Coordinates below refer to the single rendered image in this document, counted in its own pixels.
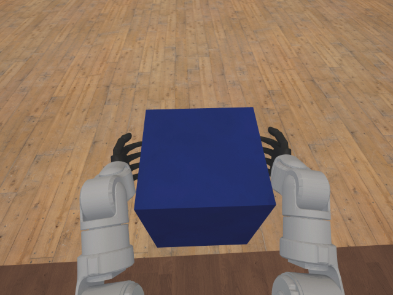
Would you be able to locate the robot right upper arm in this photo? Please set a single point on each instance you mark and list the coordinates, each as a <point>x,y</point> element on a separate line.
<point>293,283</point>

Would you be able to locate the robot left upper arm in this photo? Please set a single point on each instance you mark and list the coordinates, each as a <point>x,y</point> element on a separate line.
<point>118,288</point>

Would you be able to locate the robot right forearm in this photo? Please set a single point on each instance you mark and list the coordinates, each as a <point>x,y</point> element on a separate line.
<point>306,240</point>

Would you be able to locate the robot right hand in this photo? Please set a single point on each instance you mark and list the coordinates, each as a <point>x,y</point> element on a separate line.
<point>280,146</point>

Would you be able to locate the robot left forearm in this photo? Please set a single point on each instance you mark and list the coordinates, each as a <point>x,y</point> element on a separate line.
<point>106,249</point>

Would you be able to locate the carton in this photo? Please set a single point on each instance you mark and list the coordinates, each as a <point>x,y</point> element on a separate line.
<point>203,178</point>

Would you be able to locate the robot left hand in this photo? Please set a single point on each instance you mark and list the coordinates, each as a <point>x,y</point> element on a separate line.
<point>120,152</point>

